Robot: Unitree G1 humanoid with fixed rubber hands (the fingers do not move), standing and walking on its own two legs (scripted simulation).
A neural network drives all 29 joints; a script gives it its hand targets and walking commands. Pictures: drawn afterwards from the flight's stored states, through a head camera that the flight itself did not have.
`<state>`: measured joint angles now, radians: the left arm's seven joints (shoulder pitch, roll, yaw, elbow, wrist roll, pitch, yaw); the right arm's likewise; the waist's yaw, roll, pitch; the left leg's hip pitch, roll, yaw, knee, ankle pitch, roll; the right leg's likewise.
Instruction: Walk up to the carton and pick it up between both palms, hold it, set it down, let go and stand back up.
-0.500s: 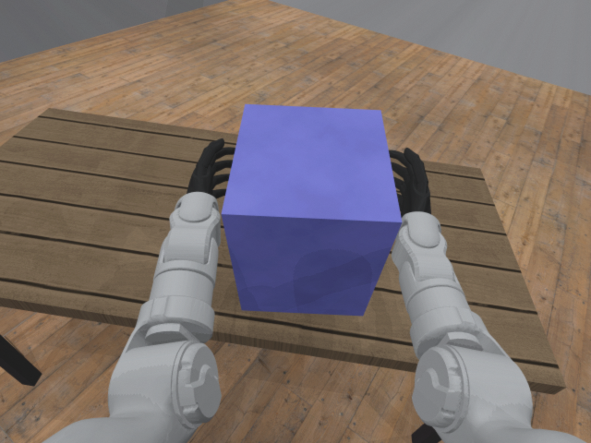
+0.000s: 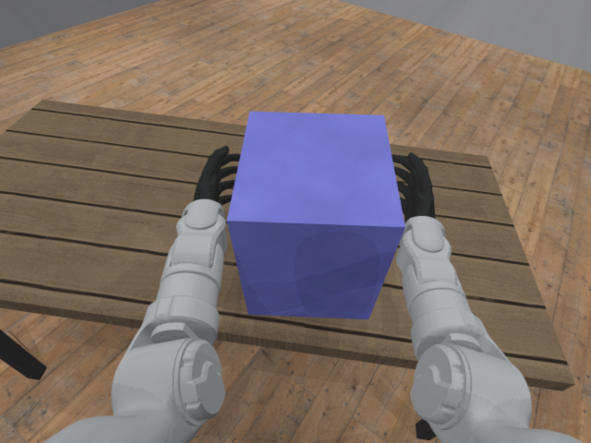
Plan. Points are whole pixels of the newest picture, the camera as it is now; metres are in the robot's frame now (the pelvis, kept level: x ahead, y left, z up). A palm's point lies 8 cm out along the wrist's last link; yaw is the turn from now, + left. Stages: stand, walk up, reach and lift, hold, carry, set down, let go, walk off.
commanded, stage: set down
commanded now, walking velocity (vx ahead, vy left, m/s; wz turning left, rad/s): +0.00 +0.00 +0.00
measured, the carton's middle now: (312, 220) +0.43 -0.01 +0.05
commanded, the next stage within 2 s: none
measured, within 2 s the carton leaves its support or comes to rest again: rests again in 1.14 s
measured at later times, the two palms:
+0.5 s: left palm (216, 205) +0.42 +0.13 +0.08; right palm (412, 215) +0.41 -0.16 +0.09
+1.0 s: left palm (219, 216) +0.43 +0.13 +0.05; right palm (406, 224) +0.42 -0.16 +0.06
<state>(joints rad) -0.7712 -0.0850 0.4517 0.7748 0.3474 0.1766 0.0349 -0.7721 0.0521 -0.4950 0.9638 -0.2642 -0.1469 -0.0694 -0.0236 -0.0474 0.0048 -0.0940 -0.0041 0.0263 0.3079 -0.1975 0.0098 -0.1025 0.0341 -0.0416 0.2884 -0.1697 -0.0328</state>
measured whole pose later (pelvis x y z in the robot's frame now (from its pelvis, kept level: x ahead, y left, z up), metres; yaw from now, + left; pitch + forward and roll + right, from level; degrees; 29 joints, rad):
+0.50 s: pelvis +0.01 +0.00 +0.00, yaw -1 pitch +4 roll +0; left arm -0.80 -0.09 0.49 0.86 0.35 0.11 0.05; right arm -0.79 0.07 -0.61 0.96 -0.37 -0.15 -0.03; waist -0.02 -0.03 -0.03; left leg -0.19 0.00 0.04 0.32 -0.20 0.01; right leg -0.20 0.03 -0.03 0.30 -0.17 -0.03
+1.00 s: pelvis +0.01 +0.00 +0.00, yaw -1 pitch +11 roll +0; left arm -0.81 -0.08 0.52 0.96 0.36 -0.02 0.06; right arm -0.79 0.08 -0.65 0.98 -0.45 -0.22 -0.03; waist -0.01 -0.02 -0.08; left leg -0.33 0.00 0.04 0.34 -0.20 0.01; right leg -0.34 0.04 -0.03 0.32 -0.16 -0.03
